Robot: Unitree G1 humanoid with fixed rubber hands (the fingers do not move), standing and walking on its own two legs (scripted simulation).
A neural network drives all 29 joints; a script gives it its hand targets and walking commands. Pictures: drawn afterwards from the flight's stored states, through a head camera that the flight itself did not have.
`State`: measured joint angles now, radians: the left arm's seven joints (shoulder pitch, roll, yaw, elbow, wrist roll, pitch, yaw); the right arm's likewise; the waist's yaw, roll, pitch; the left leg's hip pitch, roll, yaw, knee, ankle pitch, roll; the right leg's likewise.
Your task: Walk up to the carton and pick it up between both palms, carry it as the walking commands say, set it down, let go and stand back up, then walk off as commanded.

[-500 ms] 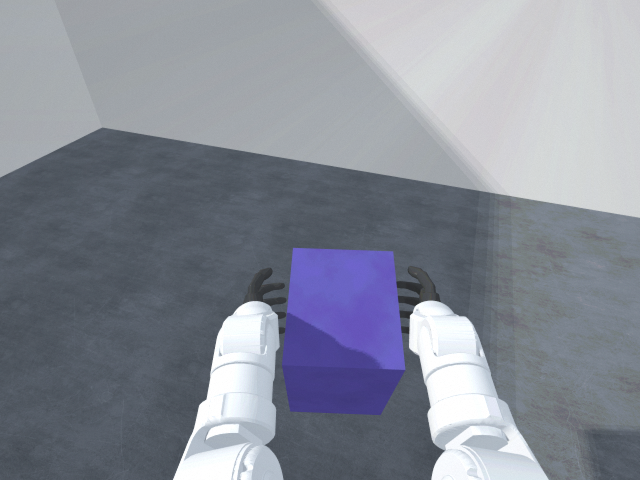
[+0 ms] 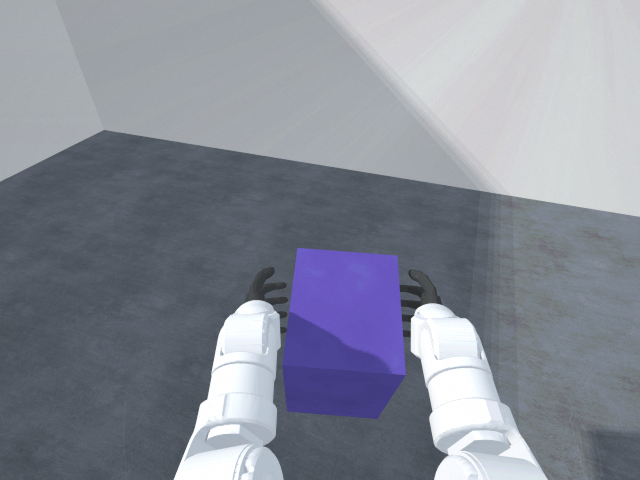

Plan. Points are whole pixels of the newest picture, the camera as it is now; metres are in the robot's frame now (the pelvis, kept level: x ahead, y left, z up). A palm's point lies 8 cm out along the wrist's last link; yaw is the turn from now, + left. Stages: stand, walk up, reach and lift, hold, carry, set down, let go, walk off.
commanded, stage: hold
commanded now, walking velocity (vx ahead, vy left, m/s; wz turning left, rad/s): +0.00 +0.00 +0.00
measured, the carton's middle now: (339, 337) +0.34 +0.00 -0.01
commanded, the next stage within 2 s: carry in 0.54 s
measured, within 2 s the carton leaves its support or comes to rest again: neither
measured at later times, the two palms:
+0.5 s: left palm (257, 318) +0.32 +0.11 +0.07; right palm (429, 321) +0.31 -0.12 +0.07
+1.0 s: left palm (361, 309) +0.31 -0.03 +0.09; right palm (549, 337) +0.27 -0.25 +0.09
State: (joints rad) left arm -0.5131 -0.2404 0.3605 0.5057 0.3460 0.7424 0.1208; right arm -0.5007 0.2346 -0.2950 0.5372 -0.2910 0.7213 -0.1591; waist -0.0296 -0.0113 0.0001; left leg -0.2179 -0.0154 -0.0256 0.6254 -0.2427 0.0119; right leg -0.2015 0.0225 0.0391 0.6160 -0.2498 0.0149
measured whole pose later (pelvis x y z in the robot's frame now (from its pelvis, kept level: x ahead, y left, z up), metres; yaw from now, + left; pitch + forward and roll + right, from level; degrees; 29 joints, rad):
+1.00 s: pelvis -0.03 -0.08 +0.00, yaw -8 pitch +5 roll +3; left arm -0.45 -0.22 0.15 -0.09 0.14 1.13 0.18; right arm -0.42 0.20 -0.08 -0.11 -0.18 1.12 -0.24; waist -0.03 -0.01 -0.01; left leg -0.58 0.03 0.05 0.97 -0.51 -0.06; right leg -0.44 0.04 0.04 0.66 -0.30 -0.06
